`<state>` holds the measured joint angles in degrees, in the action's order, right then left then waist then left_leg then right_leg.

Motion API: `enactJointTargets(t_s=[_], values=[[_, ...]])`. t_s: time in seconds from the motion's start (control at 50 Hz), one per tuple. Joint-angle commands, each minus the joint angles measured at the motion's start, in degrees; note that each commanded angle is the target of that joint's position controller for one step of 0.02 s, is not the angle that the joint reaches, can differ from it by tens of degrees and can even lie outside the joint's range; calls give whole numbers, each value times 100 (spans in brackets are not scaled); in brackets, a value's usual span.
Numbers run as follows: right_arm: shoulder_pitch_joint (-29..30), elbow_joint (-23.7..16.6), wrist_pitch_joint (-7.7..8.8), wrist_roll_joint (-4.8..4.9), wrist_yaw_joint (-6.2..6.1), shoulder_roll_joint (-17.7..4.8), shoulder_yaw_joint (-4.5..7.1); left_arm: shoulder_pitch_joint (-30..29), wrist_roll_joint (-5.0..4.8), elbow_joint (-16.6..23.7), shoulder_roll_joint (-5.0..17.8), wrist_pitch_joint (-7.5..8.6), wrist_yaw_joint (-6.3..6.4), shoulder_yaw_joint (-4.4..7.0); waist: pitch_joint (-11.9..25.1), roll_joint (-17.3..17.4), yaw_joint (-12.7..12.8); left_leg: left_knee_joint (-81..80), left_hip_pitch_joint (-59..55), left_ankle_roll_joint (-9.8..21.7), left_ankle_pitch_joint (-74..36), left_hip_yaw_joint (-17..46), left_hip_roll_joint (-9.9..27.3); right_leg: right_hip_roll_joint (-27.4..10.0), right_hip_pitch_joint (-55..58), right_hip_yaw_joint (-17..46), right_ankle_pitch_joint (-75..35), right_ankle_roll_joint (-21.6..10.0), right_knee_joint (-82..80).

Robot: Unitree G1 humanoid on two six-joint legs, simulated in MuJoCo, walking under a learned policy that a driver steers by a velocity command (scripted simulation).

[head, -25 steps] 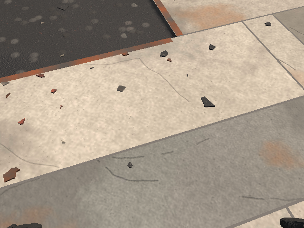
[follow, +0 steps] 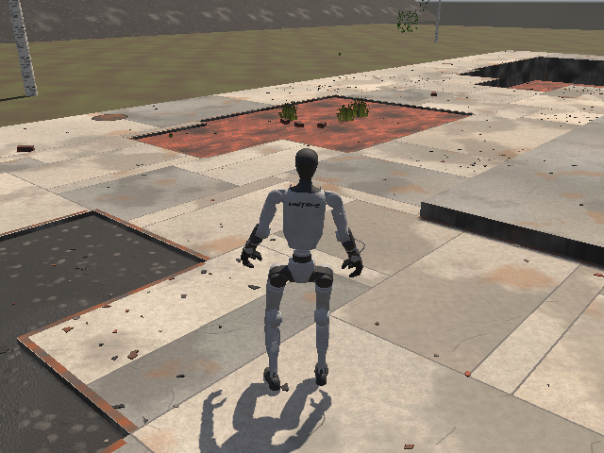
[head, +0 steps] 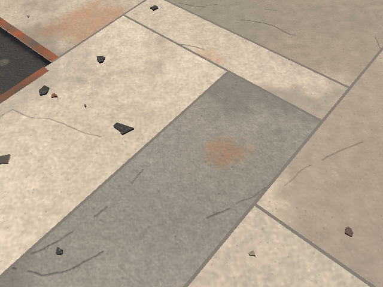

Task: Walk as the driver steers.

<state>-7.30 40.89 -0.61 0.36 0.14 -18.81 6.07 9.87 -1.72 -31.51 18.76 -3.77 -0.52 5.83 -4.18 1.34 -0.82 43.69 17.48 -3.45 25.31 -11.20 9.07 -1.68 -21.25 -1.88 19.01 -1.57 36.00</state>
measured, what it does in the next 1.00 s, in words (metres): walks ahead, turning right: left foot, then right foot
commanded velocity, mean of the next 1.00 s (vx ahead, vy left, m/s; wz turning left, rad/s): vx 0.80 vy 0.00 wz -0.48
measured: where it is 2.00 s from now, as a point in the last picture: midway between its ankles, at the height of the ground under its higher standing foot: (267, 57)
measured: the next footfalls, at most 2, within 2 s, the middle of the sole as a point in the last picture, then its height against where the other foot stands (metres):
left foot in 0.40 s outside the picture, level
right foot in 0.84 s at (297, 243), level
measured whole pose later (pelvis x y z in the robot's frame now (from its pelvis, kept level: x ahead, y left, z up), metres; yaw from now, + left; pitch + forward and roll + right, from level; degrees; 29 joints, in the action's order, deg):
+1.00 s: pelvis +0.58 -0.22 +0.01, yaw -24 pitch +1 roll -1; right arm -21.7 50.1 1.7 -0.2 1.9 -15.8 2.2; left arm 14.6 2.3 -46.9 16.1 4.8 0.0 1.6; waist -1.7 1.1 -2.2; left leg 71.8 27.7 5.7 14.0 1.5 5.0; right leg 2.1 -10.6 -7.6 15.7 -3.3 25.6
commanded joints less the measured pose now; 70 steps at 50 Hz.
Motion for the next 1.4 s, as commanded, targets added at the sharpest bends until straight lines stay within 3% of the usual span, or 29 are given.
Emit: enactJointTargets(t_s=[0.02,0.04,0.1,0.18,0.2,0.3,0.36,0.4,0.42,0.44,0.48,0.52,0.58,0.74,0.8,0.82,0.84,0.86,0.88,0.92,1.06,1.18,1.24,1.26,1.28,1.3,1.32,1.36,1.4], values=[[876,-945,314,13,40,-443,47,1549,11,67,1431,441,-51,447,1418,-1173,825,2737,3480,182,880,1506,-683,-1880,3048,4251,1814,-1959,-2244],[1096,-997,432,166,61,-602,107,1438,-18,-23,1218,573,-69,326,868,-1025,693,2482,3569,438,370,1657,-597,-1753,2653,4166,2835,-1713,-2529],[732,-719,617,-19,89,-712,178,685,3,111,876,605,59,106,512,-1045,201,1418,2645,409,-820,1657,-572,-1115,1759,3159,1979,-1268,-2566],[892,-602,734,-12,141,-423,82,985,51,-12,922,658,205,82,427,-906,264,175,2085,140,-1787,1500,-963,-725,1458,2706,898,-1176,-2479],[421,-333,302,-537,278,-207,-82,1137,387,-312,1231,543,34,160,508,-1407,291,467,1814,-21,-1623,1090,-893,-290,1173,2413,1049,-1027,-2469],[1289,-773,109,-202,271,-380,-134,1207,287,-313,1101,485,-149,131,17,-1209,574,-479,1360,-305,-1340,1159,-907,-277,573,2963,1157,-1141,-2396],[700,-726,227,-93,166,-540,-101,626,287,-205,1177,573,-101,152,130,-1115,124,-1041,-76,-44,-1177,1334,-888,-402,88,3408,1129,-1007,-2166],[-1182,-274,355,-155,-1,-976,64,173,310,-151,897,681,-96,61,664,-431,-907,-1319,-2537,165,-774,1502,-648,138,-1103,2925,461,-715,-459],[-2340,-97,416,-363,-111,-1593,182,114,343,-29,164,783,-92,-142,1369,1390,-1288,-2130,-3493,186,1514,2985,723,949,-1607,1809,1038,-564,2008],[-1826,-219,407,-394,-99,-1910,215,362,86,210,29,762,-39,-209,1281,2482,-657,-3589,-3282,328,3195,6000,1635,1209,-2905,1351,1313,-456,3309],[-825,-498,349,-299,-63,-846,-25,276,338,-173,532,584,-101,-146,455,554,-203,-3250,-2080,431,2238,4623,1380,324,-2750,1025,47,-385,3810],[-1015,-257,374,-261,-92,-472,-160,57,418,-297,497,501,-343,-135,182,468,-174,-3200,-1762,386,498,2782,699,-86,-2511,873,-518,-259,3531],[-1863,232,581,-223,21,-149,-264,-190,440,-301,130,478,-468,-284,34,592,-276,-3214,-1777,394,-977,1993,374,63,-2664,984,-971,-348,3677],[-2423,954,659,-110,43,-553,-312,-2025,489,179,-81,696,-548,-643,-535,378,-227,-4123,-1280,1134,-4846,1161,274,352,-1145,-496,-1339,-405,372],[-2220,1137,638,-95,-32,-1139,-233,-361,454,-319,382,715,-218,-450,639,764,815,-1928,-1574,1171,-8406,1086,507,787,1154,-252,-601,-633,133],[-1905,1081,615,-35,-38,-1134,-241,916,473,-725,662,746,-90,-313,1218,732,1534,-385,-841,1078,-7462,1036,344,471,2709,146,-911,-716,-436],[-1965,887,624,-68,6,-562,-363,1707,598,-974,1178,753,51,-142,2004,102,1530,1528,358,1065,-4230,990,-167,-795,4169,1487,875,-683,-556],[-2562,675,604,75,60,253,-497,1601,720,-891,1374,807,90,-95,2730,-958,813,3309,1886,1080,227,1392,-743,-2343,5031,3989,2603,-888,-1098],[-1963,561,535,131,39,-443,-320,1330,574,-911,1105,776,87,-120,2282,-474,989,3622,2238,1176,-408,1616,-717,-2280,4122,4469,2740,-826,-1936],[-1621,545,467,76,110,-205,-332,683,484,-1095,480,846,70,-232,627,-362,467,3154,2347,1079,-1166,1553,-329,-1727,2603,2694,862,-738,-2279],[-541,115,60,-148,345,307,-411,754,259,-1610,-140,1171,11,-383,-434,-713,-109,2557,2636,785,-2018,1084,-35,-858,1243,-392,-2115,-189,-3040],[284,-243,139,-128,529,-16,-506,1005,284,-1721,535,1223,182,-301,-208,-405,-261,175,1208,1212,-3078,-109,-941,-781,1912,-1444,-6813,134,-2532],[-1943,371,97,-143,411,-690,-252,478,381,-1428,1125,941,333,-126,1077,-798,-1518,138,-1222,1584,-2137,120,-1447,-1147,1951,-1191,-8643,121,469],[-3093,748,103,-126,294,-972,-74,226,393,-1329,1144,841,278,-100,1477,-481,-1961,-341,-2537,1830,-1880,602,-1403,-973,1218,-1078,-7211,37,2539],[-2694,746,39,62,164,-1211,98,20,421,-1343,594,856,127,-195,909,843,-1625,-861,-2957,1985,-1686,1341,-1088,343,-300,-977,-799,90,5001],[-1935,456,-8,-175,152,-1911,168,934,403,-692,119,999,90,-394,1519,1625,-321,-1145,-4095,3029,-2557,4244,98,626,-2377,-78,952,344,6593],[-1847,191,-14,-147,100,-1840,237,660,428,-501,371,1149,102,-440,2193,723,-655,-2502,-4386,3424,-491,5822,610,448,-2978,802,653,240,6496],[-1518,333,93,-151,-5,-1050,62,148,472,-508,534,1197,92,-447,518,-675,-127,-3172,-2273,2701,-53,5272,340,-162,-2711,838,38,202,4962],[-1311,316,286,-108,-45,-882,-29,189,652,-549,386,929,88,-521,61,-852,264,-3167,-818,2476,-1132,4272,-199,-400,-1929,781,85,385,4215]])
